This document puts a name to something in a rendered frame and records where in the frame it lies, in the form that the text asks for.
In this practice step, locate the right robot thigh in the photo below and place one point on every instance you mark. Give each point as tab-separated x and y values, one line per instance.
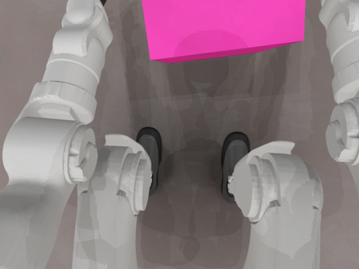
275	190

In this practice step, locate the left robot forearm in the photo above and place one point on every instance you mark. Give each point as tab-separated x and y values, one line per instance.
69	84

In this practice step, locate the robot right foot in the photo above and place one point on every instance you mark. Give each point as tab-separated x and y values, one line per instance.
236	145

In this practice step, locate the carton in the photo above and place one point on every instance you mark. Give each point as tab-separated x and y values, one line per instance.
190	30

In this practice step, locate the left robot upper arm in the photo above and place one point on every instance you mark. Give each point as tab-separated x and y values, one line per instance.
44	158

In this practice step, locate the right robot forearm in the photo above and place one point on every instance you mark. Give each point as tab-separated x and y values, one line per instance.
341	20

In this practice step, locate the right robot upper arm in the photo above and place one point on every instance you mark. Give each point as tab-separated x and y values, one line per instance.
342	136

